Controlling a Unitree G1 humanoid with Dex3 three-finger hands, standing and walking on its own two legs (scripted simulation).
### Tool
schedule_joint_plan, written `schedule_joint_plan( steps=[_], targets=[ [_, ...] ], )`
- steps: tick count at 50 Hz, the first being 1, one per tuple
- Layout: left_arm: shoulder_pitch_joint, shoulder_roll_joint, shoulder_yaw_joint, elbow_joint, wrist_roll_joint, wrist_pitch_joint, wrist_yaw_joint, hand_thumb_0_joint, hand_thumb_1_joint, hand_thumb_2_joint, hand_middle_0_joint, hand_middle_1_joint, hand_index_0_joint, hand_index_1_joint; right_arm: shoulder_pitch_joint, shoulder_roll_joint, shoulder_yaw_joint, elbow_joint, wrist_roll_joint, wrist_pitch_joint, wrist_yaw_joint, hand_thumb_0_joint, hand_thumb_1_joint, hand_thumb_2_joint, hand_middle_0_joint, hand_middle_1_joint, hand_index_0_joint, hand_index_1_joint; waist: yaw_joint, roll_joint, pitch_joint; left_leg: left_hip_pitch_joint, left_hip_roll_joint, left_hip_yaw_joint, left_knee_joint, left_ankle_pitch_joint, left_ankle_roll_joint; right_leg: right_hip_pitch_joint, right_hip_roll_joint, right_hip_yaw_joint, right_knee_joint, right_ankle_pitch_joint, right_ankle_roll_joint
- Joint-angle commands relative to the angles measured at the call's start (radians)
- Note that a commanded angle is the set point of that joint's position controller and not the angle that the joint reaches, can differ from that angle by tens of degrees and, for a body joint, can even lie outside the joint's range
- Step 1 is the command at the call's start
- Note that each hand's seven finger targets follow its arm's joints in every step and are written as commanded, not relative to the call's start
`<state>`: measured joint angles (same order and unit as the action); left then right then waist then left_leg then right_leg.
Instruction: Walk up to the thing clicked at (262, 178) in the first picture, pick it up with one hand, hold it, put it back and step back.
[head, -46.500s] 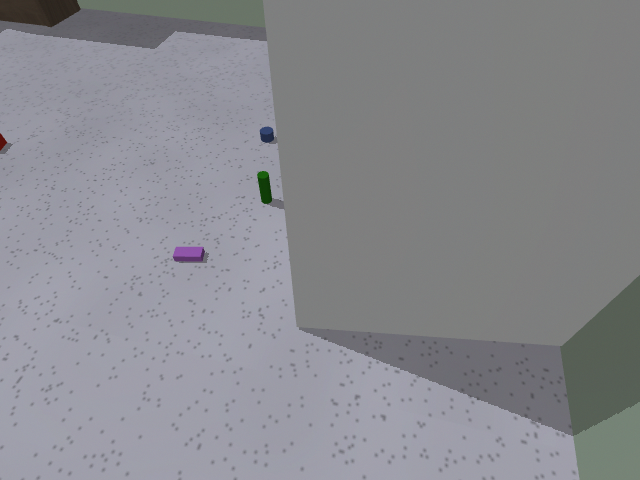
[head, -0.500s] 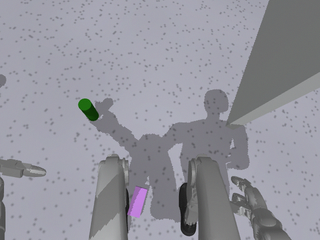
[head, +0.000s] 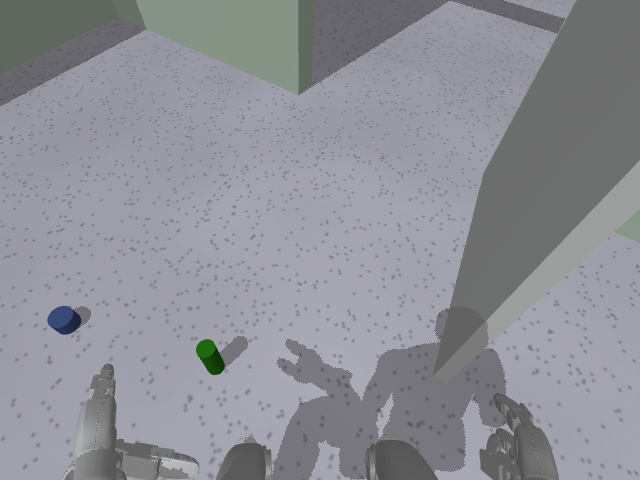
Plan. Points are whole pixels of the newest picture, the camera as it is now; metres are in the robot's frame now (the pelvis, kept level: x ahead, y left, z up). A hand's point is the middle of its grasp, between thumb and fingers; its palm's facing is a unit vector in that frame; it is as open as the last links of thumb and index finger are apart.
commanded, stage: home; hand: left
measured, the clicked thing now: (211, 357) +0.47 +0.27 -0.60
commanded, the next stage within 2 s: stand in 1.80 s
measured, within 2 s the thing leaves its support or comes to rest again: neither
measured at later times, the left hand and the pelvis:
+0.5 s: hand (150, 454) +0.17 +0.19 -0.01, palm faces +0.13 -0.94 -0.31, open 17.5 cm; pelvis +0.01 +0.00 +0.04, yaw +1 degrees
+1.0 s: hand (164, 439) +0.18 +0.18 -0.01, palm faces +0.12 -0.95 -0.30, open 17.7 cm; pelvis +0.02 -0.01 +0.04, yaw +1 degrees
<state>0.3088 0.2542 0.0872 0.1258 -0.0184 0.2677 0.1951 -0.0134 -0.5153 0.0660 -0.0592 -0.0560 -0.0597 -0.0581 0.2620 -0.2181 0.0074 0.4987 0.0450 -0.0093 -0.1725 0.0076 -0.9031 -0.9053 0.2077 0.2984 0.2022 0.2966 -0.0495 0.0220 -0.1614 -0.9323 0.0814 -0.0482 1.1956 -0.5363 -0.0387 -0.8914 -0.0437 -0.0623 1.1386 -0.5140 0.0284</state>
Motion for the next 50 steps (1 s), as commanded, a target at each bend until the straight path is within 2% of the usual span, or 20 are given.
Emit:
schedule_joint_plan(
  steps=[1, 7, 15, 17, 18, 23, 24, 26, 27, 30, 31, 35, 38, 39, 40, 42, 47, 48, 49, 50],
  targets=[
    [0.055, 0.097, 0.004, -0.270, 0.005, -0.013, 0.023, 0.000, -0.516, 0.075, -0.055, -0.059, -0.055, -0.059, -0.030, -0.110, -0.037, -0.154, -0.009, -0.076, -0.033, 0.000, -0.897, -0.903, 0.201, 0.301, 0.201, 0.301, 0.014, 0.075, -0.155, 0.253, -0.059, 0.044, -0.273, 0.192, 0.040, 0.225, 0.050, -0.010, -0.256, 0.193, -0.032],
    [0.159, 0.050, -0.045, -0.343, 0.008, 0.002, 0.008, 0.000, -0.529, 0.067, -0.053, -0.056, -0.054, -0.056, -0.035, -0.098, -0.032, -0.177, -0.024, -0.108, -0.038, 0.000, -0.897, -0.903, 0.201, 0.301, 0.201, 0.301, 0.017, 0.010, -0.050, 0.292, -0.056, 0.033, -0.343, 0.200, 0.041, 0.274, 0.061, -0.034, -0.319, 0.187, -0.029],
    [0.139, 0.052, -0.036, -0.345, 0.015, -0.018, -0.021, 0.000, -0.571, 0.042, -0.049, -0.050, -0.050, -0.050, -0.053, -0.104, -0.032, -0.178, -0.032, -0.140, -0.028, 0.000, -0.898, -0.902, 0.201, 0.301, 0.201, 0.301, 0.018, 0.020, 0.025, 0.309, -0.054, 0.030, -0.408, 0.132, 0.034, 0.286, 0.063, -0.035, -0.353, 0.124, -0.027],
    [0.091, 0.066, -0.031, -0.391, 0.018, -0.028, -0.024, 0.000, -0.557, 0.051, -0.051, -0.053, -0.051, -0.052, -0.051, -0.101, -0.032, -0.173, -0.035, -0.150, -0.026, 0.000, -0.898, -0.903, 0.201, 0.301, 0.201, 0.301, 0.016, 0.039, -0.007, 0.336, -0.054, 0.028, -0.412, 0.144, 0.031, 0.299, 0.063, -0.031, -0.349, 0.136, -0.028],
    [0.117, 0.042, -0.047, -0.350, 0.020, -0.027, -0.026, 0.000, -0.575, 0.040, -0.049, -0.049, -0.049, -0.049, -0.051, -0.097, -0.029, -0.177, -0.035, -0.153, -0.025, 0.000, -0.898, -0.902, 0.201, 0.301, 0.201, 0.301, 0.014, 0.033, -0.005, 0.336, -0.059, 0.035, -0.408, 0.145, 0.032, 0.301, 0.061, -0.030, -0.354, 0.135, -0.028],
    [0.078, 0.054, -0.050, -0.411, 0.020, -0.033, -0.029, 0.000, -0.569, 0.044, -0.049, -0.051, -0.050, -0.050, -0.057, -0.104, -0.035, -0.163, -0.040, -0.170, -0.026, 0.000, -0.899, -0.903, 0.201, 0.301, 0.201, 0.301, 0.012, 0.037, -0.056, 0.378, -0.066, 0.046, -0.398, 0.176, 0.031, 0.331, 0.057, -0.021, -0.371, 0.161, -0.026],
    [0.103, 0.046, -0.054, -0.374, 0.020, -0.029, -0.028, 0.000, -0.577, 0.039, -0.048, -0.049, -0.049, -0.049, -0.057, -0.101, -0.032, -0.157, -0.040, -0.172, -0.026, 0.000, -0.899, -0.903, 0.201, 0.301, 0.201, 0.301, 0.014, 0.028, -0.039, 0.375, -0.067, 0.047, -0.399, 0.173, 0.032, 0.329, 0.058, -0.022, -0.378, 0.158, -0.025],
    [0.120, 0.048, -0.044, -0.365, 0.020, -0.031, -0.027, 0.000, -0.567, 0.046, -0.049, -0.051, -0.050, -0.051, -0.060, -0.097, -0.030, -0.151, -0.040, -0.176, -0.026, 0.000, -0.899, -0.903, 0.201, 0.301, 0.201, 0.301, 0.020, 0.013, -0.045, 0.374, -0.068, 0.051, -0.387, 0.196, 0.033, 0.343, 0.055, -0.019, -0.383, 0.177, -0.023],
    [0.181, 0.026, -0.048, -0.278, 0.022, -0.025, -0.030, 0.000, -0.589, 0.032, -0.047, -0.047, -0.048, -0.047, -0.056, -0.092, -0.025, -0.142, -0.039, -0.174, -0.025, 0.000, -0.899, -0.902, 0.201, 0.301, 0.201, 0.301, 0.020, -0.013, -0.041, 0.369, -0.066, 0.048, -0.389, 0.213, 0.034, 0.346, 0.058, -0.023, -0.377, 0.191, -0.022],
    [0.122, 0.066, -0.022, -0.368, 0.022, -0.036, -0.030, 0.000, -0.593, 0.030, -0.047, -0.047, -0.047, -0.046, -0.060, -0.101, -0.035, -0.145, -0.041, -0.169, -0.027, 0.000, -0.899, -0.902, 0.201, 0.301, 0.201, 0.301, 0.029, 0.001, -0.084, 0.386, -0.067, 0.054, -0.373, 0.274, 0.033, 0.370, 0.055, -0.018, -0.375, 0.253, -0.020],
    [0.154, 0.051, -0.033, -0.310, 0.022, -0.030, -0.032, 0.000, -0.588, 0.032, -0.047, -0.048, -0.048, -0.047, -0.057, -0.099, -0.031, -0.136, -0.039, -0.168, -0.025, 0.000, -0.899, -0.902, 0.201, 0.301, 0.200, 0.301, 0.026, -0.004, -0.054, 0.382, -0.069, 0.057, -0.377, 0.273, 0.033, 0.362, 0.056, -0.018, -0.376, 0.252, -0.020],
    [0.101, 0.057, -0.033, -0.349, 0.019, -0.035, -0.035, 0.000, -0.590, 0.031, -0.047, -0.048, -0.047, -0.047, -0.065, -0.097, -0.031, -0.140, -0.038, -0.169, -0.024, 0.000, -0.900, -0.902, 0.200, 0.301, 0.200, 0.301, 0.026, 0.029, -0.033, 0.377, -0.068, 0.057, -0.393, 0.240, 0.032, 0.352, 0.053, -0.017, -0.384, 0.222, -0.022],
    [0.132, 0.051, -0.032, -0.311, 0.019, -0.035, -0.037, 0.000, -0.610, 0.019, -0.045, -0.044, -0.045, -0.044, -0.061, -0.098, -0.033, -0.137, -0.036, -0.166, -0.025, 0.000, -0.900, -0.902, 0.200, 0.301, 0.200, 0.301, 0.026, 0.001, -0.032, 0.380, -0.070, 0.064, -0.381, 0.275, 0.033, 0.361, 0.052, -0.015, -0.388, 0.257, -0.018],
    [0.139, 0.061, -0.024, -0.340, 0.018, -0.036, -0.036, 0.000, -0.611, 0.014, -0.044, -0.043, -0.044, -0.043, -0.065, -0.101, -0.036, -0.144, -0.038, -0.167, -0.025, 0.000, -0.900, -0.902, 0.200, 0.301, 0.200, 0.301, 0.029, -0.004, -0.071, 0.397, -0.068, 0.062, -0.371, 0.316, 0.034, 0.387, 0.051, -0.014, -0.383, 0.301, -0.017],
    [0.165, 0.034, -0.046, -0.283, 0.017, -0.030, -0.041, 0.000, -0.611, 0.017, -0.045, -0.043, -0.045, -0.043, -0.052, -0.097, -0.032, -0.130, -0.038, -0.165, -0.023, 0.000, -0.900, -0.902, 0.200, 0.301, 0.200, 0.301, 0.023, -0.011, -0.052, 0.387, -0.070, 0.063, -0.368, 0.320, 0.035, 0.379, 0.051, -0.014, -0.380, 0.311, -0.016],
    [0.143, 0.048, -0.034, -0.321, 0.019, -0.034, -0.039, 0.000, -0.600, 0.025, -0.046, -0.046, -0.046, -0.046, -0.051, -0.098, -0.036, -0.130, -0.039, -0.163, -0.023, 0.000, -0.900, -0.902, 0.200, 0.301, 0.200, 0.301, 0.024, 0.001, -0.077, 0.402, -0.069, 0.065, -0.361, 0.347, 0.034, 0.391, 0.050, -0.011, -0.376, 0.339, -0.016],
    [0.124, 0.041, -0.039, -0.308, 0.020, -0.034, -0.042, 0.000, -0.602, 0.024, -0.046, -0.046, -0.046, -0.045, -0.057, -0.103, -0.041, -0.129, -0.038, -0.163, -0.018, 0.000, -0.900, -0.902, 0.200, 0.301, 0.200, 0.301, 0.024, 0.013, -0.053, 0.404, -0.063, 0.056, -0.391, 0.305, 0.028, 0.367, 0.058, -0.021, -0.372, 0.277, -0.024],
    [0.141, 0.032, -0.042, -0.288, 0.020, -0.032, -0.042, 0.000, -0.610, 0.021, -0.045, -0.045, -0.046, -0.044, -0.060, -0.100, -0.038, -0.127, -0.038, -0.162, -0.019, 0.000, -0.900, -0.902, 0.200, 0.301, 0.200, 0.301, 0.024, 0.003, -0.051, 0.407, -0.062, 0.053, -0.390, 0.316, 0.029, 0.374, 0.058, -0.023, -0.372, 0.283, -0.023],
    [0.110, 0.062, -0.024, -0.346, 0.019, -0.037, -0.039, 0.000, -0.589, 0.033, -0.047, -0.048, -0.048, -0.048, -0.060, -0.108, -0.044, -0.136, -0.038, -0.164, -0.021, 0.000, -0.900, -0.902, 0.200, 0.301, 0.200, 0.301, 0.028, 0.017, -0.077, 0.416, -0.063, 0.056, -0.385, 0.339, 0.029, 0.386, 0.055, -0.020, -0.371, 0.309, -0.023],
    [0.119, 0.053, -0.031, -0.311, 0.018, -0.032, -0.040, 0.000, -0.600, 0.027, -0.046, -0.047, -0.047, -0.046, -0.061, -0.106, -0.040, -0.131, -0.037, -0.163, -0.019, 0.000, -0.900, -0.902, 0.200, 0.301, 0.200, 0.301, 0.024, 0.006, -0.046, 0.405, -0.065, 0.058, -0.385, 0.322, 0.031, 0.374, 0.054, -0.019, -0.376, 0.297, -0.020]
  ],
)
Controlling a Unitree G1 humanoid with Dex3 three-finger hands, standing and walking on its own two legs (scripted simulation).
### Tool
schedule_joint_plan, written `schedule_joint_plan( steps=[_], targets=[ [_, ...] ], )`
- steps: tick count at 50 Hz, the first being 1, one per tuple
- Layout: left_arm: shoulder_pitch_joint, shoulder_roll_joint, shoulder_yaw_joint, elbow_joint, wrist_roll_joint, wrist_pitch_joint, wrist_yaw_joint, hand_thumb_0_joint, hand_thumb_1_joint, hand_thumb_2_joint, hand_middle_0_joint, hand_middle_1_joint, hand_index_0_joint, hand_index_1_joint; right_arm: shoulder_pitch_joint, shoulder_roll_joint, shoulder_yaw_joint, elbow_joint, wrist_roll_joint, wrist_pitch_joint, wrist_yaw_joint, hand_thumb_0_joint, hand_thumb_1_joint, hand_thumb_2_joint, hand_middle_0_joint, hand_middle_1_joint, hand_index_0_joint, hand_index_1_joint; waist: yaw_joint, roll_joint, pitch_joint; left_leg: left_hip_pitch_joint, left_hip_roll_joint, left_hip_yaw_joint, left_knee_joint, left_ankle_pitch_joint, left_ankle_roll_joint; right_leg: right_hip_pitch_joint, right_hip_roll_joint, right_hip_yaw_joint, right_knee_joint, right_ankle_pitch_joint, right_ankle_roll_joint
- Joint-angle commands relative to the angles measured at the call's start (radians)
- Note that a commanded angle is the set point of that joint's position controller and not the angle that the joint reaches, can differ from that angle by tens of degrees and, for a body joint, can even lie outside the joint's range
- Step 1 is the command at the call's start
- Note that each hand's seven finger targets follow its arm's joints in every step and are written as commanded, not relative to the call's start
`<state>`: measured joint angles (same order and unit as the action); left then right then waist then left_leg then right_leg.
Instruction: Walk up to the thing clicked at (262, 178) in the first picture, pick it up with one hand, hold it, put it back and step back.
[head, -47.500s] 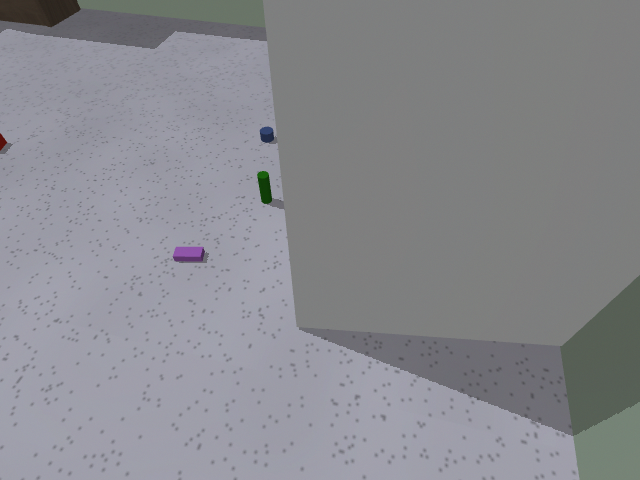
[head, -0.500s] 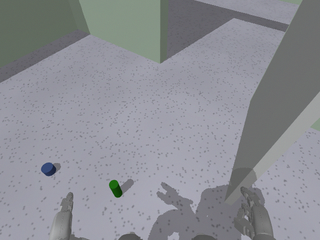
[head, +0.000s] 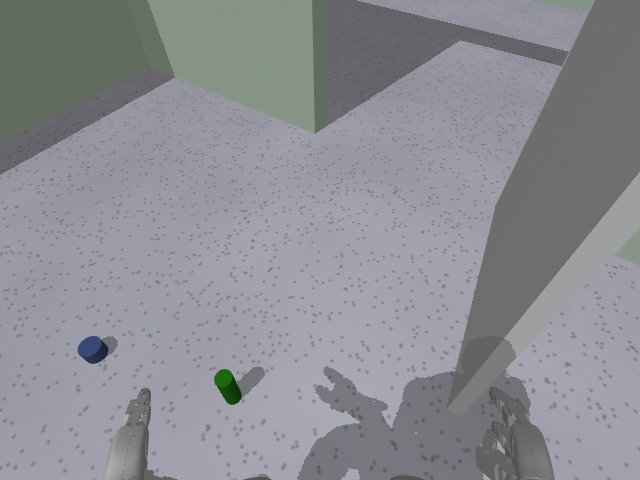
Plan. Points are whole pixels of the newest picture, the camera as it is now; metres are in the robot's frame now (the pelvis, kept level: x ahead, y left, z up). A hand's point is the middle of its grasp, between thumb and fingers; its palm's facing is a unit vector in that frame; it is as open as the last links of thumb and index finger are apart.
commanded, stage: home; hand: left
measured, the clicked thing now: (228, 387) +0.46 +0.27 -0.65
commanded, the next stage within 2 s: stand in 0.80 s
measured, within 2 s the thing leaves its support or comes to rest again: neither
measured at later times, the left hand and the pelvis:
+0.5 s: hand (178, 469) +0.16 +0.18 -0.05, palm faces +0.12 -0.95 -0.30, open 17.7 cm; pelvis -0.01 +0.00 +0.00, yaw +0 degrees
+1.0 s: hand (173, 470) +0.16 +0.19 -0.05, palm faces +0.11 -0.95 -0.29, open 17.3 cm; pelvis -0.01 +0.01 +0.00, yaw +0 degrees
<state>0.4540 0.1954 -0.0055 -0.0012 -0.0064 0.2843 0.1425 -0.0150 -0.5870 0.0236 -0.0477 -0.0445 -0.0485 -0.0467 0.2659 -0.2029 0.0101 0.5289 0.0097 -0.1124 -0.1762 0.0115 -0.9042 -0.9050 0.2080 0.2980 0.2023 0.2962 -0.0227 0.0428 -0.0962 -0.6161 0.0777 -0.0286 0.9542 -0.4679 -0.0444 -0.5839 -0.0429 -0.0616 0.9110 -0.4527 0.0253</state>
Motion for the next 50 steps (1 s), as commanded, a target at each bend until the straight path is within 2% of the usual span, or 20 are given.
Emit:
schedule_joint_plan(
  steps=[1, 4, 6, 8, 10, 15, 16, 18, 19, 23, 29, 33, 36, 37, 39, 41, 44, 45, 47, 50],
  targets=[
    [-0.028, 0.116, 0.065, -0.194, 0.008, -0.049, 0.012, 0.000, -0.588, 0.034, -0.047, -0.048, -0.048, -0.048, -0.060, -0.121, -0.046, -0.161, -0.004, -0.060, -0.018, 0.000, -0.900, -0.903, 0.201, 0.301, 0.200, 0.301, -0.005, -0.024, -0.135, 0.101, -0.059, 0.039, -0.138, 0.274, 0.037, 0.078, 0.054, -0.019, -0.146, 0.258, -0.016],
    [-0.015, 0.079, 0.041, -0.133, 0.005, -0.043, 0.007, 0.000, -0.596, 0.029, -0.047, -0.048, -0.047, -0.047, -0.071, -0.111, -0.036, -0.159, -0.004, -0.062, -0.017, 0.000, -0.900, -0.903, 0.200, 0.301, 0.200, 0.301, -0.010, -0.031, -0.083, 0.069, -0.064, 0.042, -0.148, 0.204, 0.041, 0.050, 0.053, -0.019, -0.164, 0.197, -0.013],
    [-0.050, 0.111, 0.065, -0.176, 0.007, -0.048, 0.010, 0.000, -0.592, 0.031, -0.047, -0.048, -0.048, -0.048, -0.072, -0.117, -0.039, -0.157, -0.002, -0.063, -0.017, 0.000, -0.900, -0.902, 0.200, 0.301, 0.200, 0.301, -0.003, -0.019, -0.091, 0.074, -0.066, 0.043, -0.158, 0.182, 0.040, 0.056, 0.049, -0.017, -0.166, 0.173, -0.016],
    [-0.038, 0.126, 0.078, -0.194, 0.006, -0.050, 0.009, 0.000, -0.591, 0.032, -0.047, -0.048, -0.048, -0.048, -0.076, -0.121, -0.042, -0.168, -0.003, -0.062, -0.018, 0.000, -0.900, -0.902, 0.200, 0.301, 0.200, 0.301, 0.003, -0.026, -0.104, 0.080, -0.066, 0.044, -0.158, 0.179, 0.041, 0.059, 0.049, -0.014, -0.171, 0.164, -0.017],
    [-0.014, 0.083, 0.040, -0.156, 0.004, -0.044, 0.005, 0.000, -0.598, 0.028, -0.046, -0.047, -0.047, -0.047, -0.071, -0.112, -0.035, -0.159, -0.004, -0.065, -0.018, 0.000, -0.900, -0.902, 0.200, 0.301, 0.200, 0.301, -0.007, -0.033, -0.087, 0.081, -0.065, 0.045, -0.156, 0.185, 0.041, 0.055, 0.051, -0.016, -0.170, 0.174, -0.015],
    [-0.017, 0.091, 0.053, -0.155, 0.006, -0.044, 0.006, 0.000, -0.611, 0.021, -0.045, -0.045, -0.046, -0.044, -0.081, -0.111, -0.035, -0.160, -0.003, -0.067, -0.017, 0.000, -0.900, -0.903, 0.201, 0.301, 0.200, 0.301, 0.001, -0.011, -0.094, 0.070, -0.066, 0.041, -0.162, 0.169, 0.039, 0.054, 0.052, -0.021, -0.168, 0.154, -0.019],
    [-0.045, 0.127, 0.080, -0.213, 0.007, -0.050, 0.010, 0.000, -0.589, 0.033, -0.047, -0.048, -0.048, -0.048, -0.076, -0.119, -0.044, -0.166, -0.006, -0.066, -0.021, 0.000, -0.900, -0.902, 0.200, 0.301, 0.200, 0.301, 0.005, -0.028, -0.132, 0.087, -0.063, 0.041, -0.155, 0.195, 0.040, 0.076, 0.051, -0.017, -0.166, 0.182, -0.018],
    [-0.044, 0.114, 0.068, -0.191, 0.007, -0.053, 0.010, 0.000, -0.594, 0.032, -0.047, -0.048, -0.048, -0.047, -0.075, -0.111, -0.037, -0.162, -0.003, -0.068, -0.019, 0.000, -0.900, -0.903, 0.201, 0.301, 0.200, 0.301, 0.004, -0.025, -0.105, 0.079, -0.065, 0.045, -0.154, 0.185, 0.040, 0.064, 0.050, -0.015, -0.167, 0.171, -0.017],
    [-0.008, 0.075, 0.036, -0.140, 0.006, -0.046, 0.005, 0.000, -0.606, 0.024, -0.045, -0.046, -0.046, -0.045, -0.072, -0.108, -0.033, -0.159, -0.004, -0.069, -0.019, 0.000, -0.900, -0.903, 0.201, 0.301, 0.200, 0.301, -0.004, -0.026, -0.093, 0.074, -0.066, 0.044, -0.156, 0.177, 0.040, 0.054, 0.051, -0.016, -0.164, 0.163, -0.017],
    [-0.065, 0.124, 0.072, -0.207, 0.009, -0.056, 0.011, 0.000, -0.601, 0.027, -0.046, -0.047, -0.047, -0.046, -0.077, -0.123, -0.045, -0.163, -0.005, -0.072, -0.023, 0.000, -0.900, -0.903, 0.201, 0.301, 0.200, 0.301, -0.001, -0.038, -0.114, 0.081, -0.064, 0.042, -0.157, 0.169, 0.042, 0.064, 0.050, -0.014, -0.170, 0.157, -0.017],
    [-0.015, 0.084, 0.043, -0.152, 0.007, -0.050, 0.005, 0.000, -0.608, 0.024, -0.045, -0.046, -0.046, -0.045, -0.073, -0.112, -0.035, -0.157, -0.005, -0.072, -0.020, 0.000, -0.900, -0.903, 0.201, 0.301, 0.200, 0.301, 0.001, -0.004, -0.084, 0.072, -0.064, 0.040, -0.169, 0.164, 0.039, 0.049, 0.052, -0.020, -0.166, 0.148, -0.022],
    [-0.021, 0.108, 0.067, -0.181, 0.007, -0.055, 0.010, 0.000, -0.611, 0.022, -0.045, -0.046, -0.046, -0.045, -0.076, -0.110, -0.035, -0.158, -0.005, -0.073, -0.021, 0.000, -0.900, -0.904, 0.201, 0.301, 0.200, 0.301, 0.009, -0.037, -0.089, 0.066, -0.066, 0.045, -0.157, 0.171, 0.042, 0.061, 0.049, -0.016, -0.174, 0.157, -0.018],
    [-0.035, 0.094, 0.048, -0.179, 0.008, -0.057, 0.007, 0.000, -0.588, 0.036, -0.047, -0.049, -0.048, -0.048, -0.077, -0.110, -0.034, -0.156, -0.006, -0.074, -0.020, 0.000, -0.900, -0.904, 0.201, 0.301, 0.200, 0.301, 0.003, -0.020, -0.078, 0.066, -0.063, 0.041, -0.170, 0.146, 0.039, 0.051, 0.051, -0.020, -0.167, 0.130, -0.022],
    [-0.035, 0.117, 0.071, -0.199, 0.008, -0.059, 0.010, 0.000, -0.591, 0.034, -0.047, -0.049, -0.048, -0.048, -0.076, -0.116, -0.040, -0.160, -0.007, -0.072, -0.020, 0.000, -0.900, -0.904, 0.201, 0.301, 0.200, 0.301, 0.010, -0.007, -0.091, 0.068, -0.063, 0.042, -0.168, 0.151, 0.039, 0.056, 0.049, -0.016, -0.170, 0.134, -0.024],
    [-0.031, 0.091, 0.044, -0.177, 0.007, -0.058, 0.007, 0.000, -0.595, 0.031, -0.047, -0.048, -0.048, -0.047, -0.075, -0.108, -0.034, -0.160, -0.006, -0.074, -0.020, 0.000, -0.900, -0.903, 0.201, 0.301, 0.200, 0.301, 0.006, -0.015, -0.085, 0.063, -0.065, 0.042, -0.169, 0.146, 0.040, 0.051, 0.050, -0.019, -0.170, 0.130, -0.022],
    [-0.047, 0.115, 0.067, -0.202, 0.008, -0.061, 0.011, 0.000, -0.585, 0.038, -0.047, -0.050, -0.049, -0.049, -0.079, -0.117, -0.039, -0.162, -0.007, -0.077, -0.022, 0.000, -0.900, -0.904, 0.201, 0.301, 0.200, 0.301, 0.004, -0.013, -0.091, 0.067, -0.063, 0.040, -0.170, 0.134, 0.040, 0.054, 0.050, -0.018, -0.170, 0.119, -0.023],
    [-0.016, 0.075, 0.029, -0.161, 0.008, -0.058, 0.006, 0.000, -0.593, 0.033, -0.047, -0.048, -0.048, -0.047, -0.078, -0.108, -0.030, -0.158, -0.006, -0.079, -0.017, 0.000, -0.900, -0.904, 0.201, 0.301, 0.201, 0.301, 0.000, -0.017, -0.071, 0.066, -0.062, 0.037, -0.179, 0.117, 0.040, 0.039, 0.053, -0.021, -0.169, 0.101, -0.024],
    [-0.046, 0.102, 0.053, -0.210, 0.006, -0.062, 0.008, 0.000, -0.591, 0.034, -0.047, -0.049, -0.048, -0.047, -0.075, -0.111, -0.035, -0.161, -0.007, -0.080, -0.018, 0.000, -0.900, -0.904, 0.201, 0.301, 0.200, 0.301, 0.007, 0.014, -0.102, 0.068, -0.063, 0.036, -0.179, 0.120, 0.038, 0.047, 0.053, -0.021, -0.166, 0.106, -0.026],
    [-0.017, 0.100, 0.052, -0.189, 0.009, -0.062, 0.009, 0.000, -0.431, 0.194, -0.200, -0.209, -0.200, -0.207, -0.072, -0.112, -0.037, -0.162, -0.007, -0.078, -0.023, 0.000, -0.900, -0.900, 0.200, 0.300, 0.200, 0.300, 0.006, -0.023, -0.100, 0.069, -0.063, 0.040, -0.166, 0.152, 0.039, 0.054, 0.051, -0.021, -0.168, 0.132, -0.023],
    [-0.027, 0.098, 0.048, -0.190, 0.009, -0.061, 0.010, 0.000, -0.191, 0.434, -0.200, -0.300, -0.200, -0.300, -0.070, -0.111, -0.034, -0.156, -0.008, -0.081, -0.022, 0.000, -0.900, -0.900, 0.200, 0.300, 0.200, 0.300, 0.003, -0.015, -0.093, 0.075, -0.062, 0.041, -0.163, 0.169, 0.038, 0.053, 0.052, -0.021, -0.165, 0.151, -0.023]
  ],
)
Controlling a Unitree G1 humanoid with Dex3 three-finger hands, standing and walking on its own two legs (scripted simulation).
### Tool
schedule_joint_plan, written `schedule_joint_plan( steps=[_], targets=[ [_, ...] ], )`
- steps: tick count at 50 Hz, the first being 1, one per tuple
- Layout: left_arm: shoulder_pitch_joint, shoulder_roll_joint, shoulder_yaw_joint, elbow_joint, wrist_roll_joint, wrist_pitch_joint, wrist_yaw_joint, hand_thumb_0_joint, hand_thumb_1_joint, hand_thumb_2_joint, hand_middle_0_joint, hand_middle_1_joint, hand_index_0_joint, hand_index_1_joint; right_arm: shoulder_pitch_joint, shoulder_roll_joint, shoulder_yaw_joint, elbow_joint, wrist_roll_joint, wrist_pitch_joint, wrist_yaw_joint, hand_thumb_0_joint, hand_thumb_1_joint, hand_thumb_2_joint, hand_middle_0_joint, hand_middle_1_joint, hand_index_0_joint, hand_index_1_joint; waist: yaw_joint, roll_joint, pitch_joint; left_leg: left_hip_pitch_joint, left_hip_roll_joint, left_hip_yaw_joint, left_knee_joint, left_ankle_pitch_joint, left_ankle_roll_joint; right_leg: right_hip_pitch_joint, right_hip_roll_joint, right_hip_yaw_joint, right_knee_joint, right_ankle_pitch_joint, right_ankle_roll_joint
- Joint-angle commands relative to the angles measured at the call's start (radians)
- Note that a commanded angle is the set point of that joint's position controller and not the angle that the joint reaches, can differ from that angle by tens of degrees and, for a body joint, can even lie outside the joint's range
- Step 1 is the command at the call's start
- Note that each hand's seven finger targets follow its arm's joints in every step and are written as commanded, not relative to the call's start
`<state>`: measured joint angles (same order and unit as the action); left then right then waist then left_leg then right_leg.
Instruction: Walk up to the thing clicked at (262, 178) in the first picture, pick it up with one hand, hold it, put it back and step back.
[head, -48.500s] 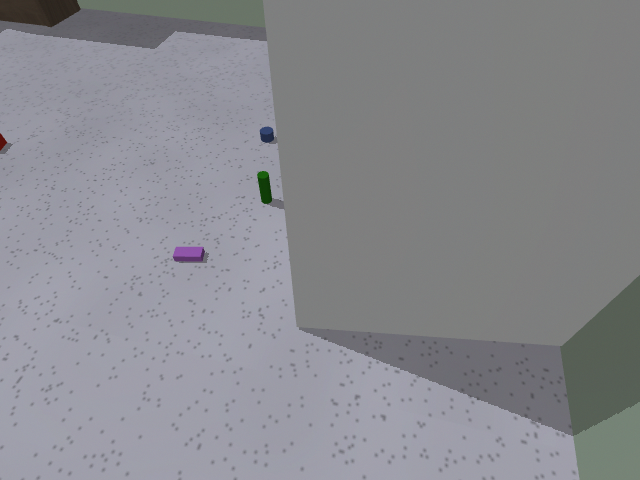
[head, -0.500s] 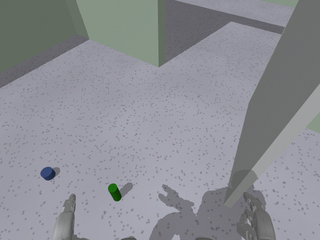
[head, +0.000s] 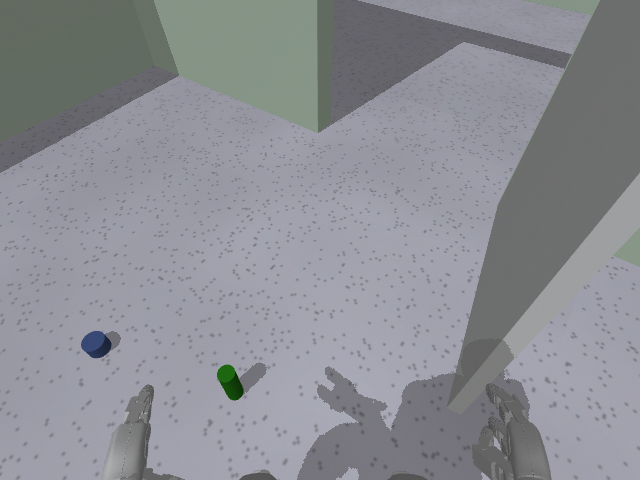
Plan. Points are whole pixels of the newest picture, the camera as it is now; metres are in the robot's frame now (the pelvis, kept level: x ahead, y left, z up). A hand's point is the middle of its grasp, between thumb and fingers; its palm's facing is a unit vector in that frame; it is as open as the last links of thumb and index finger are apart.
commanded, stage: stand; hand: left
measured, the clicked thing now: (230, 383) +0.47 +0.27 -0.65
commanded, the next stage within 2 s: none
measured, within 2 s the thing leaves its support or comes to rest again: neither
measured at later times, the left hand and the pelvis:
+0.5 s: hand out of the picture +0.14 +0.23 -0.10, palm faces -0.03 -0.94 -0.35, open 7.9 cm; pelvis +0.00 +0.00 +0.01, yaw +0 degrees
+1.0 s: hand out of the picture +0.06 +0.25 -0.10, palm faces -0.01 -0.94 -0.35, open 7.4 cm; pelvis +0.00 +0.00 +0.05, yaw +1 degrees
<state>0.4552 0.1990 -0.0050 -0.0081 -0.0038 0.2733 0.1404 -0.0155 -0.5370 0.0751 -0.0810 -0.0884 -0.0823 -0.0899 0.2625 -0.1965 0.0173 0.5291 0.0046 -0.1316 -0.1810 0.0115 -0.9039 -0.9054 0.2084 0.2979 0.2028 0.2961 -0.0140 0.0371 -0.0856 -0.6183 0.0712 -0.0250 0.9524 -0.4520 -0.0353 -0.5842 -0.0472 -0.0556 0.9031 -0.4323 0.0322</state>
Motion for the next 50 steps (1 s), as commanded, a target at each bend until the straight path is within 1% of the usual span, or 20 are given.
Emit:
schedule_joint_plan(
  steps=[1, 2, 3, 6, 7, 8, 10, 14, 15, 16, 18, 20, 22, 27, 32, 35, 39, 41, 47, 50],
  targets=[
    [-0.047, 0.093, 0.044, -0.187, 0.007, -0.051, 0.010, 0.000, -0.111, 0.514, -0.200, -0.300, -0.200, -0.300, -0.066, -0.119, -0.043, -0.156, -0.003, -0.061, -0.017, 0.000, -0.900, -0.900, 0.200, 0.300, 0.200, 0.300, -0.012, 0.000, -0.104, 0.078, -0.055, 0.037, -0.165, 0.141, 0.029, 0.044, 0.057, -0.026, -0.154, 0.121, -0.030],
    [-0.018, 0.071, 0.033, -0.145, 0.007, -0.047, 0.009, 0.000, -0.031, 0.594, -0.200, -0.300, -0.200, -0.300, -0.070, -0.116, -0.040, -0.154, -0.002, -0.062, -0.015, 0.000, -0.900, -0.900, 0.200, 0.300, 0.200, 0.300, -0.006, -0.005, -0.088, 0.067, -0.054, 0.029, -0.175, 0.124, 0.028, 0.043, 0.059, -0.032, -0.150, 0.102, -0.032],
    [-0.051, 0.108, 0.062, -0.207, 0.007, -0.054, 0.013, 0.000, 0.049, 0.674, -0.200, -0.300, -0.200, -0.300, -0.069, -0.120, -0.046, -0.159, -0.003, -0.062, -0.016, 0.000, -0.900, -0.900, 0.200, 0.300, 0.200, 0.300, -0.003, 0.003, -0.105, 0.072, -0.052, 0.032, -0.175, 0.124, 0.027, 0.046, 0.060, -0.030, -0.152, 0.102, -0.033],
    [-0.031, 0.104, 0.054, -0.185, 0.010, -0.051, 0.013, 0.000, 0.289, 0.900, -0.200, -0.300, -0.200, -0.300, -0.068, -0.127, -0.049, -0.159, -0.003, -0.064, -0.021, 0.000, -0.900, -0.900, 0.200, 0.300, 0.200, 0.300, -0.008, -0.022, -0.106, 0.081, -0.051, 0.034, -0.171, 0.126, 0.030, 0.046, 0.060, -0.027, -0.157, 0.102, -0.030],
    [-0.021, 0.090, 0.046, -0.183, 0.006, -0.049, 0.012, 0.000, 0.369, 0.900, -0.200, -0.300, -0.200, -0.300, -0.068, -0.114, -0.040, -0.159, -0.002, -0.064, -0.019, 0.000, -0.900, -0.900, 0.200, 0.300, 0.200, 0.300, 0.000, -0.003, -0.109, 0.079, -0.055, 0.038, -0.168, 0.144, 0.027, 0.050, 0.057, -0.028, -0.159, 0.119, -0.031],
    [-0.037, 0.106, 0.059, -0.196, 0.007, -0.051, 0.014, 0.000, 0.449, 0.900, -0.200, -0.300, -0.200, -0.300, -0.067, -0.118, -0.042, -0.158, -0.003, -0.064, -0.019, 0.000, -0.900, -0.900, 0.200, 0.300, 0.200, 0.300, -0.002, -0.005, -0.103, 0.074, -0.054, 0.037, -0.167, 0.136, 0.028, 0.053, 0.057, -0.028, -0.158, 0.112, -0.030],
    [-0.026, 0.096, 0.045, -0.180, 0.008, -0.048, 0.012, 0.000, 0.609, 0.900, -0.200, -0.300, -0.200, -0.300, -0.069, -0.116, -0.040, -0.156, -0.003, -0.064, -0.018, 0.000, -0.900, -0.900, 0.200, 0.300, 0.200, 0.300, -0.002, 0.002, -0.098, 0.075, -0.054, 0.036, -0.168, 0.150, 0.027, 0.053, 0.057, -0.030, -0.151, 0.126, -0.031],
    [-0.018, 0.099, 0.055, -0.182, 0.008, -0.050, 0.015, 0.000, 0.899, 0.900, -0.200, -0.300, -0.200, -0.300, -0.064, -0.120, -0.047, -0.153, -0.002, -0.061, -0.018, 0.000, -0.900, -0.900, 0.200, 0.300, 0.200, 0.300, 0.003, 0.006, -0.110, 0.082, -0.051, 0.035, -0.165, 0.180, 0.025, 0.061, 0.059, -0.029, -0.142, 0.151, -0.033],
    [-0.176, 0.237, 0.099, 0.169, 0.097, -0.172, -0.040, 0.000, 0.899, 0.900, -0.200, -0.300, -0.200, -0.300, -0.111, -0.288, -0.087, 0.053, -0.110, 0.013, 0.042, 0.000, -0.900, -0.900, 0.200, 0.300, 0.200, 0.300, 0.029, -0.087, 0.021, 0.119, -0.019, -0.017, -0.192, 0.300, 0.065, 0.162, -0.027, 0.049, -0.171, 0.194, -0.085],
    [-0.140, 0.249, 0.106, 0.270, 0.106, -0.218, -0.068, 0.000, 0.899, 0.900, -0.200, -0.300, -0.200, -0.300, -0.099, -0.277, -0.095, 0.093, -0.121, 0.044, 0.082, 0.000, -0.900, -0.900, 0.200, 0.300, 0.200, 0.300, 0.035, -0.124, -0.046, 0.161, -0.017, 0.014, -0.161, 0.325, 0.085, 0.206, -0.051, 0.086, -0.185, 0.281, -0.106],
    [-0.166, 0.266, 0.093, 0.330, 0.095, -0.266, -0.093, 0.000, 0.899, 0.900, -0.200, -0.300, -0.200, -0.300, -0.103, -0.258, -0.093, 0.109, -0.100, 0.066, 0.112, 0.000, -0.900, -0.900, 0.200, 0.300, 0.200, 0.300, 0.014, -0.093, -0.049, 0.199, -0.023, 0.008, -0.183, 0.356, 0.098, 0.198, -0.053, 0.102, -0.193, 0.341, -0.110],
    [-0.203, 0.269, 0.083, 0.408, 0.069, -0.292, -0.106, 0.000, 0.899, 0.900, -0.200, -0.300, -0.200, -0.300, -0.096, -0.247, -0.089, 0.140, -0.068, 0.068, 0.144, 0.000, -0.900, -0.900, 0.200, 0.300, 0.200, 0.300, 0.015, -0.041, -0.044, 0.232, -0.024, -0.003, -0.240, 0.288, 0.101, 0.218, -0.056, 0.102, -0.207, 0.271, -0.098],
    [-0.214, 0.266, 0.085, 0.475, 0.055, -0.298, -0.112, 0.000, 0.899, 0.900, -0.200, -0.300, -0.200, -0.300, -0.102, -0.261, -0.096, 0.164, -0.054, 0.073, 0.159, 0.000, -0.900, -0.900, 0.200, 0.300, 0.200, 0.300, 0.027, -0.059, -0.038, 0.259, -0.021, -0.009, -0.259, 0.262, 0.093, 0.212, -0.055, 0.098, -0.227, 0.258, -0.092],
    [-0.246, 0.279, 0.079, 0.632, 0.050, -0.310, -0.109, 0.000, 0.899, 0.900, -0.200, -0.300, -0.200, -0.300, -0.121, -0.271, -0.102, 0.233, -0.060, 0.082, 0.168, 0.000, -0.900, -0.900, 0.200, 0.300, 0.200, 0.300, 0.030, 0.004, -0.020, 0.292, 0.003, -0.041, -0.355, 0.266, 0.094, 0.265, -0.044, 0.069, -0.255, 0.241, -0.074],
    [-0.265, 0.294, 0.073, 0.752, 0.046, -0.312, -0.105, 0.000, 0.899, 0.900, -0.200, -0.300, -0.200, -0.300, -0.123, -0.289, -0.100, 0.297, -0.052, 0.094, 0.165, 0.000, -0.900, -0.900, 0.200, 0.300, 0.200, 0.300, 0.029, -0.003, 0.048, 0.292, 0.013, -0.054, -0.438, 0.228, 0.087, 0.307, -0.053, 0.071, -0.340, 0.221, -0.069],
    [-0.271, 0.307, 0.069, 0.819, 0.042, -0.312, -0.105, 0.000, 0.899, 0.900, -0.200, -0.300, -0.200, -0.300, -0.114, -0.294, -0.098, 0.338, -0.046, 0.099, 0.164, 0.000, -0.900, -0.900, 0.200, 0.300, 0.200, 0.300, 0.021, -0.042, 0.060, 0.329, 0.013, -0.050, -0.458, 0.255, 0.076, 0.334, -0.068, 0.083, -0.391, 0.242, -0.071],
    [-0.261, 0.313, 0.061, 0.896, 0.031, -0.308, -0.104, 0.000, 0.899, 0.900, -0.200, -0.300, -0.200, -0.300, -0.104, -0.311, -0.091, 0.395, -0.040, 0.099, 0.161, 0.000, -0.900, -0.900, 0.200, 0.300, 0.200, 0.300, 0.026, -0.021, 0.047, 0.389, 0.027, -0.054, -0.499, 0.377, 0.070, 0.399, -0.077, 0.079, -0.426, 0.331, -0.060],
    [-0.273, 0.319, 0.058, 0.931, 0.030, -0.307, -0.103, 0.000, 0.899, 0.900, -0.200, -0.300, -0.200, -0.300, -0.107, -0.306, -0.086, 0.418, -0.036, 0.101, 0.161, 0.000, -0.900, -0.900, 0.200, 0.300, 0.200, 0.300, 0.023, -0.033, 0.049, 0.413, 0.029, -0.048, -0.514, 0.395, 0.064, 0.415, -0.082, 0.078, -0.452, 0.347, -0.057],
    [-0.318, 0.325, 0.047, 1.004, 0.030, -0.302, -0.107, 0.000, 0.899, 0.900, -0.200, -0.300, -0.200, -0.300, -0.127, -0.313, -0.076, 0.476, -0.031, 0.109, 0.161, 0.000, -0.900, -0.900, 0.200, 0.300, 0.200, 0.300, 0.016, -0.025, 0.091, 0.426, 0.034, -0.050, -0.599, 0.315, 0.053, 0.434, -0.083, 0.080, -0.530, 0.275, -0.045],
    [-0.321, 0.327, 0.045, 1.039, 0.031, -0.296, -0.110, 0.000, 0.899, 0.900, -0.200, -0.300, -0.200, -0.300, -0.143, -0.318, -0.078, 0.501, -0.033, 0.114, 0.162, 0.000, -0.900, -0.900, 0.200, 0.300, 0.200, 0.300, 0.024, -0.019, 0.136, 0.402, 0.034, -0.062, -0.649, 0.199, 0.047, 0.423, -0.073, 0.072, -0.557, 0.186, -0.043]
  ],
)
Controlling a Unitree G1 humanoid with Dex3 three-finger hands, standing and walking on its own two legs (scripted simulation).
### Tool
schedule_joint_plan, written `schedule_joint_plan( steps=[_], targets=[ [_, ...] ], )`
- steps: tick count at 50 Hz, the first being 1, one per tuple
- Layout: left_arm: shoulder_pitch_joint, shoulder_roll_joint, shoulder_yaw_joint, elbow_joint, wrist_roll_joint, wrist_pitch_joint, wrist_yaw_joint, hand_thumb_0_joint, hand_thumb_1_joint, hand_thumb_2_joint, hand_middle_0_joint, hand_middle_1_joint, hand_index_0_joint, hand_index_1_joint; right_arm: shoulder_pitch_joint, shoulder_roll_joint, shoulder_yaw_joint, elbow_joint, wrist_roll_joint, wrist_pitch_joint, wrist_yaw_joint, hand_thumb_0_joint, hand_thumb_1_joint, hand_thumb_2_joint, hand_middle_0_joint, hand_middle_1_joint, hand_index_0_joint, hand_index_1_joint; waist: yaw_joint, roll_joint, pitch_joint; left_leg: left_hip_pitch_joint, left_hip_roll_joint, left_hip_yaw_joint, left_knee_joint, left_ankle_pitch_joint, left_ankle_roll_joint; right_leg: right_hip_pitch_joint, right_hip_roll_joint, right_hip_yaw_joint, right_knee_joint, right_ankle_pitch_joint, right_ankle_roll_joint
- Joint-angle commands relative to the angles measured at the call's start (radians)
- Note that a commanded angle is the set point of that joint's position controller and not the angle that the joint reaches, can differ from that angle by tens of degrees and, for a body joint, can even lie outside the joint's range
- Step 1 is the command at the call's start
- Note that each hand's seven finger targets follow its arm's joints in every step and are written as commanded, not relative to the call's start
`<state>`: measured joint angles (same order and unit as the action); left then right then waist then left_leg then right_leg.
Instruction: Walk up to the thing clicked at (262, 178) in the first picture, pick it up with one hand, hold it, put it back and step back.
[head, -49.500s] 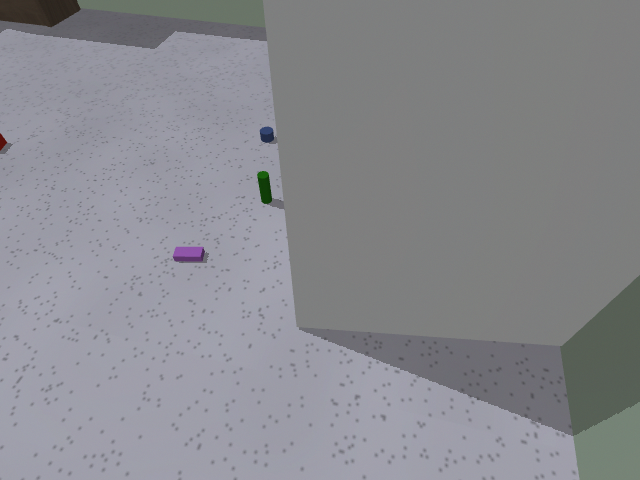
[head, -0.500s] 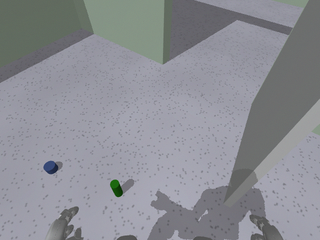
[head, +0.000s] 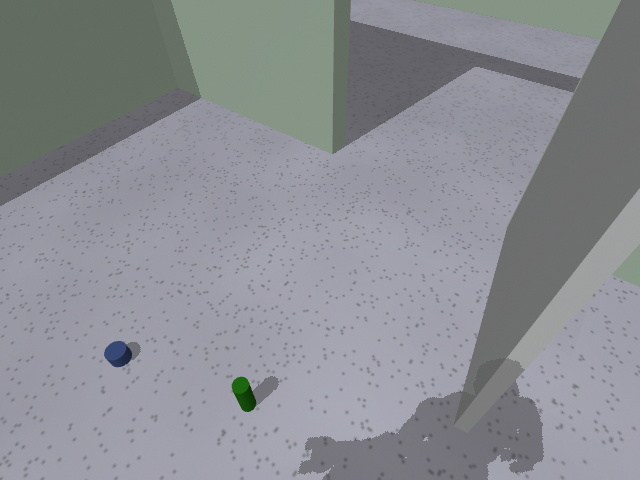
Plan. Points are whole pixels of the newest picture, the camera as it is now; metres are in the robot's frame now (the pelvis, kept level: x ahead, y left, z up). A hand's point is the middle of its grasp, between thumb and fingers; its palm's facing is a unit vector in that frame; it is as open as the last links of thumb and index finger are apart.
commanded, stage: stand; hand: left
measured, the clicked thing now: (244, 394) +0.47 +0.26 -0.70
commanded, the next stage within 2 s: step back in 1.42 s
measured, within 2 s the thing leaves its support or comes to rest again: neither
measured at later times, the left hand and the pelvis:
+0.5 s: hand out of the picture +0.05 +0.24 -0.15, palm faces -0.02 -0.93 -0.35, open 7.4 cm; pelvis +0.00 -0.01 +0.01, yaw +0 degrees
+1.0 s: hand out of the picture +0.09 +0.24 -0.15, palm faces -0.02 -0.94 -0.35, open 7.4 cm; pelvis +0.02 -0.01 +0.01, yaw +0 degrees
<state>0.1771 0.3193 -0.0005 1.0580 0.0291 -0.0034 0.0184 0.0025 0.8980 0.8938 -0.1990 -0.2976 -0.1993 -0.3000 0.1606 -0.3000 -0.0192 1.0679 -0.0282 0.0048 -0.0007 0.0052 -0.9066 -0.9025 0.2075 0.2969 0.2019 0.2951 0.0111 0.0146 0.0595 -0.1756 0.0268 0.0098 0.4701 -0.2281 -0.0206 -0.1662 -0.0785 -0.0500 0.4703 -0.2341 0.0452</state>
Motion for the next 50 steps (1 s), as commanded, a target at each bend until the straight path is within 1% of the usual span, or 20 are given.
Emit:
schedule_joint_plan(
  steps=[1, 4, 5, 8, 9, 10, 12, 13, 19, 21, 23, 26, 29, 30, 34, 35, 41, 44, 48, 50],
  targets=[
    [-0.042, 0.204, 0.039, -0.019, -0.003, -0.021, 0.010, 0.000, 0.899, 0.900, -0.200, -0.300, -0.200, -0.300, -0.043, -0.216, -0.041, -0.035, 0.000, -0.021, -0.016, 0.000, -0.900, -0.900, 0.200, 0.300, 0.200, 0.300, 0.000, 0.014, -0.005, -0.051, 0.079, -0.097, -0.172, -0.042, 0.034, 0.015, -0.042, 0.066, -0.131, -0.007, -0.053],
    [-0.052, 0.215, 0.042, 0.003, 0.000, -0.023, 0.007, 0.000, 0.899, 0.900, -0.200, -0.300, -0.200, -0.300, -0.040, -0.210, -0.041, -0.019, 0.001, -0.019, -0.013, 0.000, -0.900, -0.900, 0.200, 0.300, 0.200, 0.300, -0.002, -0.006, 0.000, -0.055, 0.075, -0.094, -0.185, -0.067, 0.030, 0.010, -0.043, 0.072, -0.151, -0.052, -0.051],
    [-0.048, 0.216, 0.040, 0.007, 0.000, -0.024, 0.006, 0.000, 0.899, 0.900, -0.200, -0.300, -0.200, -0.300, -0.050, -0.210, -0.040, -0.016, 0.002, -0.019, -0.012, 0.000, -0.900, -0.900, 0.200, 0.300, 0.200, 0.300, 0.003, -0.008, 0.005, -0.035, 0.075, -0.095, -0.181, -0.056, 0.030, -0.005, -0.045, 0.073, -0.161, -0.059, -0.051],
    [-0.061, 0.223, 0.042, 0.017, 0.001, -0.023, 0.003, 0.000, 0.899, 0.900, -0.200, -0.300, -0.200, -0.300, -0.037, -0.213, -0.039, -0.005, 0.001, -0.015, -0.009, 0.000, -0.900, -0.900, 0.200, 0.300, 0.200, 0.300, -0.004, -0.006, 0.015, -0.069, 0.068, -0.094, -0.188, -0.129, 0.029, -0.011, -0.043, 0.081, -0.183, -0.121, -0.047],
    [-0.061, 0.228, 0.043, 0.019, 0.002, -0.024, 0.003, 0.000, 0.899, 0.900, -0.200, -0.300, -0.200, -0.300, -0.044, -0.210, -0.040, -0.005, 0.002, -0.016, -0.009, 0.000, -0.900, -0.900, 0.200, 0.300, 0.200, 0.300, -0.004, -0.019, 0.001, -0.043, 0.074, -0.094, -0.184, -0.092, 0.031, -0.018, -0.051, 0.088, -0.187, -0.111, -0.053],
    [-0.064, 0.224, 0.041, 0.021, 0.002, -0.025, 0.004, 0.000, 0.899, 0.900, -0.200, -0.300, -0.200, -0.300, -0.044, -0.215, -0.040, -0.002, 0.003, -0.016, -0.008, 0.000, -0.900, -0.900, 0.200, 0.300, 0.200, 0.300, -0.005, -0.014, -0.002, -0.040, 0.070, -0.090, -0.177, -0.083, 0.030, -0.015, -0.050, 0.089, -0.190, -0.111, -0.050],
    [-0.076, 0.228, 0.043, 0.026, -0.002, -0.026, 0.004, 0.000, 0.899, 0.900, -0.200, -0.300, -0.200, -0.300, -0.037, -0.208, -0.038, 0.003, 0.001, -0.018, -0.008, 0.000, -0.900, -0.900, 0.200, 0.300, 0.200, 0.300, -0.007, -0.024, -0.030, -0.024, 0.076, -0.087, -0.171, -0.032, 0.032, 0.001, -0.061, 0.096, -0.190, -0.070, -0.056],
    [-0.070, 0.224, 0.040, 0.027, -0.002, -0.029, 0.004, 0.000, 0.899, 0.900, -0.200, -0.300, -0.200, -0.300, -0.042, -0.213, -0.036, 0.005, 0.005, -0.020, -0.007, 0.000, -0.900, -0.900, 0.200, 0.300, 0.200, 0.300, -0.005, -0.017, -0.026, -0.010, 0.076, -0.086, -0.166, -0.010, 0.030, -0.003, -0.058, 0.092, -0.193, -0.056, -0.051],
    [-0.080, 0.226, 0.041, 0.044, -0.010, -0.032, 0.004, 0.000, 0.899, 0.900, -0.200, -0.300, -0.200, -0.300, -0.046, -0.218, -0.027, 0.017, 0.006, -0.026, -0.010, 0.000, -0.900, -0.900, 0.200, 0.300, 0.200, 0.300, -0.004, -0.010, -0.063, 0.022, 0.089, -0.082, -0.169, 0.104, 0.030, 0.046, -0.065, 0.086, -0.174, 0.096, -0.050],
    [-0.083, 0.222, 0.041, 0.051, -0.012, -0.031, 0.004, 0.000, 0.899, 0.900, -0.200, -0.300, -0.200, -0.300, -0.048, -0.222, -0.026, 0.024, 0.007, -0.025, -0.012, 0.000, -0.900, -0.900, 0.200, 0.300, 0.200, 0.300, -0.001, -0.007, -0.066, 0.020, 0.091, -0.078, -0.168, 0.109, 0.032, 0.061, -0.065, 0.086, -0.175, 0.110, -0.051],
    [-0.085, 0.229, 0.042, 0.053, -0.011, -0.028, 0.003, 0.000, 0.899, 0.900, -0.200, -0.300, -0.200, -0.300, -0.052, -0.227, -0.025, 0.025, 0.008, -0.026, -0.013, 0.000, -0.900, -0.900, 0.200, 0.300, 0.200, 0.300, -0.005, -0.015, -0.052, 0.027, 0.092, -0.078, -0.180, 0.109, 0.026, 0.044, -0.061, 0.082, -0.178, 0.090, -0.051],
    [-0.090, 0.229, 0.042, 0.056, -0.010, -0.025, 0.002, 0.000, 0.899, 0.900, -0.200, -0.300, -0.200, -0.300, -0.041, -0.231, -0.024, 0.035, 0.008, -0.022, -0.013, 0.000, -0.900, -0.900, 0.200, 0.300, 0.200, 0.300, -0.007, -0.008, -0.046, 0.005, 0.089, -0.074, -0.190, 0.055, 0.023, 0.044, -0.056, 0.080, -0.187, 0.052, -0.049],
    [-0.088, 0.227, 0.042, 0.060, -0.009, -0.025, 0.002, 0.000, 0.899, 0.900, -0.200, -0.300, -0.200, -0.300, -0.056, -0.231, -0.022, 0.034, 0.008, -0.023, -0.014, 0.000, -0.900, -0.900, 0.200, 0.300, 0.200, 0.300, -0.003, -0.011, -0.052, 0.022, 0.097, -0.075, -0.186, 0.094, 0.028, 0.052, -0.063, 0.081, -0.184, 0.098, -0.051],
    [-0.094, 0.230, 0.043, 0.061, -0.011, -0.025, 0.002, 0.000, 0.899, 0.900, -0.200, -0.300, -0.200, -0.300, -0.047, -0.230, -0.022, 0.037, 0.009, -0.024, -0.014, 0.000, -0.900, -0.900, 0.200, 0.300, 0.200, 0.300, -0.007, -0.019, -0.052, 0.017, 0.093, -0.073, -0.193, 0.090, 0.024, 0.053, -0.060, 0.080, -0.186, 0.091, -0.049],
    [-0.098, 0.219, 0.041, 0.062, -0.012, -0.028, 0.002, 0.000, 0.899, 0.900, -0.200, -0.300, -0.200, -0.300, -0.067, -0.238, -0.024, 0.035, 0.009, -0.027, -0.014, 0.000, -0.900, -0.900, 0.200, 0.300, 0.200, 0.300, -0.003, -0.015, -0.058, 0.044, 0.103, -0.074, -0.187, 0.158, 0.026, 0.053, -0.063, 0.077, -0.183, 0.140, -0.049],
    [-0.096, 0.220, 0.041, 0.062, -0.011, -0.027, 0.001, 0.000, 0.899, 0.900, -0.200, -0.300, -0.200, -0.300, -0.064, -0.237, -0.024, 0.035, 0.009, -0.028, -0.014, 0.000, -0.900, -0.900, 0.200, 0.300, 0.200, 0.300, -0.005, -0.014, -0.060, 0.044, 0.100, -0.069, -0.185, 0.156, 0.025, 0.055, -0.063, 0.077, -0.188, 0.148, -0.046],
    [-0.111, 0.224, 0.044, 0.060, -0.012, -0.024, -0.001, 0.000, 0.899, 0.900, -0.200, -0.300, -0.200, -0.300, -0.070, -0.234, -0.024, 0.038, 0.010, -0.026, -0.013, 0.000, -0.900, -0.900, 0.200, 0.300, 0.200, 0.300, -0.008, -0.015, -0.056, 0.029, 0.099, -0.070, -0.205, 0.105, 0.020, 0.061, -0.060, 0.076, -0.194, 0.094, -0.049],
    [-0.104, 0.223, 0.043, 0.059, -0.012, -0.027, -0.003, 0.000, 0.899, 0.900, -0.200, -0.300, -0.200, -0.300, -0.081, -0.233, -0.024, 0.037, 0.010, -0.028, -0.011, 0.000, -0.900, -0.900, 0.200, 0.300, 0.200, 0.300, -0.003, -0.014, -0.061, 0.040, 0.101, -0.070, -0.204, 0.130, 0.020, 0.058, -0.059, 0.072, -0.193, 0.109, -0.048],
    [-0.113, 0.222, 0.044, 0.054, -0.014, -0.030, -0.001, 0.000, 0.900, 0.900, -0.200, -0.300, -0.200, -0.300, -0.076, -0.237, -0.024, 0.037, 0.011, -0.031, -0.012, 0.000, -0.900, -0.900, 0.200, 0.300, 0.200, 0.300, -0.009, -0.016, -0.087, 0.066, 0.108, -0.066, -0.189, 0.208, 0.023, 0.079, -0.069, 0.078, -0.187, 0.192, -0.049],
    [-0.111, 0.225, 0.045, 0.052, -0.013, -0.030, 0.000, 0.000, 0.900, 0.900, -0.200, -0.300, -0.200, -0.300, -0.078, -0.244, -0.026, 0.036, 0.010, -0.030, -0.013, 0.000, -0.900, -0.900, 0.200, 0.300, 0.200, 0.300, -0.009, -0.017, -0.102, 0.073, 0.107, -0.062, -0.181, 0.211, 0.024, 0.085, -0.068, 0.075, -0.188, 0.204, -0.047]
  ],
)
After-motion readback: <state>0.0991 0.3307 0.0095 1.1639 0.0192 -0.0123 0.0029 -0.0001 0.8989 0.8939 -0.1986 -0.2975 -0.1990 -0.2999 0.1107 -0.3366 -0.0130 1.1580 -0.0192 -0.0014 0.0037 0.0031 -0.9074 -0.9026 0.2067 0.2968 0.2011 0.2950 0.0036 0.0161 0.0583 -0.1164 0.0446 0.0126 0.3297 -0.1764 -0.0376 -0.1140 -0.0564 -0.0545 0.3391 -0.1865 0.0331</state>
